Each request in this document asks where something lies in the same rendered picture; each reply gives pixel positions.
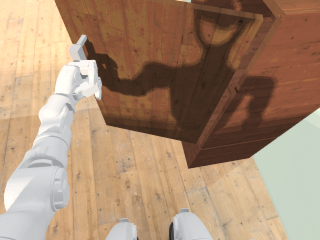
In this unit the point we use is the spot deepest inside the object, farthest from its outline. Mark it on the robot right shin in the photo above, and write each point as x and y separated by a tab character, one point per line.
182	210

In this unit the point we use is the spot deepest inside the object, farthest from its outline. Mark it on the left robot hand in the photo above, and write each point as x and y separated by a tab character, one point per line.
69	82

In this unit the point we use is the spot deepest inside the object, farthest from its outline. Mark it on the handle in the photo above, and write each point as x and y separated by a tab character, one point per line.
77	53

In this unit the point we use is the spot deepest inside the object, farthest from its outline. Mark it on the robot left upper arm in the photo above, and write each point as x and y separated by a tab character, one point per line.
33	197

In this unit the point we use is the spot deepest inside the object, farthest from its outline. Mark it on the cupboard door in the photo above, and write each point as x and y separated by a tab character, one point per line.
164	64

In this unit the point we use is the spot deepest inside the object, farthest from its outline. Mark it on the robot right thigh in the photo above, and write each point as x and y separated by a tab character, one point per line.
187	226

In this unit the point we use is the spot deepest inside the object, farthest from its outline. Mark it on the robot left forearm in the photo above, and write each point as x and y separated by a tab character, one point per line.
53	139

